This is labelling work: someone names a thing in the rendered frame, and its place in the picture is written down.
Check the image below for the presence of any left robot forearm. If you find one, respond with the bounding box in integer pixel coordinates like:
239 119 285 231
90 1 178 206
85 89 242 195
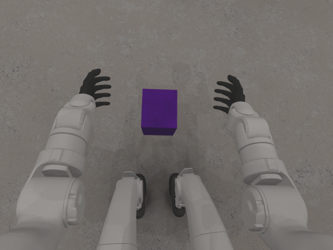
16 94 96 221

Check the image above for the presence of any right robot forearm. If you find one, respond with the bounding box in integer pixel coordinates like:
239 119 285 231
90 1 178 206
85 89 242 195
226 102 308 223

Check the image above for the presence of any robot right hand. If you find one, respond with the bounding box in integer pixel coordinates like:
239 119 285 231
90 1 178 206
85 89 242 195
213 75 245 114

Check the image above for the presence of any robot left thigh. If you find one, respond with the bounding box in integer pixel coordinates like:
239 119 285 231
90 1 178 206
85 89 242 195
97 177 143 250

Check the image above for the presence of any robot left upper arm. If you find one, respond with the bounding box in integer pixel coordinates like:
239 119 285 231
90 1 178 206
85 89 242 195
0 177 85 250

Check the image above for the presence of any robot left hand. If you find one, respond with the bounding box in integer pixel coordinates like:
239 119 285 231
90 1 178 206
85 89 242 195
79 69 111 107

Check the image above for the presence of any left robot shin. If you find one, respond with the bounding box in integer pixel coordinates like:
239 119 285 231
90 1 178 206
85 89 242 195
116 171 142 209

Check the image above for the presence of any carton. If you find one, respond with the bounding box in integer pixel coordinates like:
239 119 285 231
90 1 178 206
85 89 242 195
141 89 177 135

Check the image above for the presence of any robot right upper arm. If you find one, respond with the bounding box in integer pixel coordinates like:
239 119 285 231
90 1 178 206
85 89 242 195
241 185 333 250

